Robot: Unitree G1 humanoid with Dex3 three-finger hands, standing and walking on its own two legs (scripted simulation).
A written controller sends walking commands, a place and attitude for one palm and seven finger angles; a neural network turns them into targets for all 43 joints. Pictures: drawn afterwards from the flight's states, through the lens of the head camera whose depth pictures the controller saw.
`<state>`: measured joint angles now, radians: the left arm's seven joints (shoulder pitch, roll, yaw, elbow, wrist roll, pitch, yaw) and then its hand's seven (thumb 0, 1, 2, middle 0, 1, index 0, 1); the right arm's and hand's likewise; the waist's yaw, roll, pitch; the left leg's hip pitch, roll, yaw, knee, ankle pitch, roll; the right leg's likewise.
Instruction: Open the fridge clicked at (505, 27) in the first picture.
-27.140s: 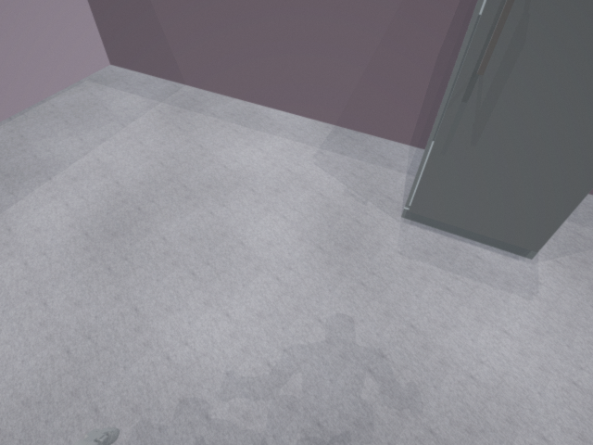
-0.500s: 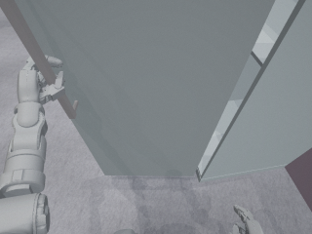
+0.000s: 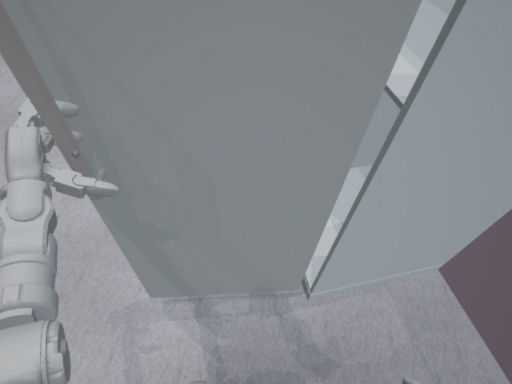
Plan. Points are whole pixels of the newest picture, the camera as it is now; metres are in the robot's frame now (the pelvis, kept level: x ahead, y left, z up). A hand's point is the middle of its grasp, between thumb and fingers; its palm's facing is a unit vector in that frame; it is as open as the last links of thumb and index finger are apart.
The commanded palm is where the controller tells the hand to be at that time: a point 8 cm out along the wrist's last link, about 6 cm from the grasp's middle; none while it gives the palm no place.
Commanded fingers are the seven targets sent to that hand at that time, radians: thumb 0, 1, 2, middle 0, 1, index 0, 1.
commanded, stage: loosen the grip on the handle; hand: left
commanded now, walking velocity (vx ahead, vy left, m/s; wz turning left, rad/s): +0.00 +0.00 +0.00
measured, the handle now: (56, 106) +0.45 +0.30 +0.19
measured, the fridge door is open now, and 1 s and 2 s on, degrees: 81 79 79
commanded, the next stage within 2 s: slip the hand off the handle in 0.08 s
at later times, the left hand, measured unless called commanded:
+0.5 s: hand (38, 157) +0.40 +0.33 +0.13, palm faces +0.41 -0.87 -0.28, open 14.6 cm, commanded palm +0.36 +0.37 +0.14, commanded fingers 0.00 -0.55 0.20 -0.25 -1.15 -0.25 -1.15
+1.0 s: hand (5, 176) +0.37 +0.37 +0.13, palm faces +0.35 -0.90 -0.27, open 14.7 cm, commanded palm +0.32 +0.40 +0.14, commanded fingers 0.00 -0.55 0.20 -0.25 -1.15 -0.25 -1.15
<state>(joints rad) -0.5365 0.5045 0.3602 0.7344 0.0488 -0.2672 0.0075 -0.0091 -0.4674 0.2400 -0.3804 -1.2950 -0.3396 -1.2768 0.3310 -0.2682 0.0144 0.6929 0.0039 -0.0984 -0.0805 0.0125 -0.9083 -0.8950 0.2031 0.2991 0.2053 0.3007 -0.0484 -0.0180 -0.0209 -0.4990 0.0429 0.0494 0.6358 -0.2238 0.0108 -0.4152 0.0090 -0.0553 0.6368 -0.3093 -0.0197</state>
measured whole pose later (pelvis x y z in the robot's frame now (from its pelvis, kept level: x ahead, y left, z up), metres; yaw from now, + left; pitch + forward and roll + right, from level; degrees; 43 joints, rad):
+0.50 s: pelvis +0.04 +0.00 +0.00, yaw +1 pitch +7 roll -1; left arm -0.37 0.52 0.45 0.57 -0.03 -0.22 -0.09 -0.01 -0.55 0.20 -0.27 -1.16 -0.26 -1.16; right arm 0.28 -0.26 0.01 0.65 0.01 -0.05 -0.08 0.01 -0.91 -0.89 0.20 0.30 0.21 0.30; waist 0.01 0.01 -0.08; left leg -0.51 0.04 0.04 0.69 -0.31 0.01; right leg -0.41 0.00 -0.06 0.66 -0.38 -0.01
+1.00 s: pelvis +0.03 +0.01 -0.01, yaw +0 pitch +9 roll -2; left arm -0.27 0.59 0.56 0.58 -0.13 -0.27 -0.27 -0.01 -0.55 0.20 -0.25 -1.15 -0.25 -1.15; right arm 0.35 -0.27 0.00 0.65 0.03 -0.03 -0.09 0.01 -0.91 -0.89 0.20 0.30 0.21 0.30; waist -0.01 0.02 -0.09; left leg -0.57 0.05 0.05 0.74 -0.32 0.03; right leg -0.46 0.01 -0.05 0.68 -0.37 0.00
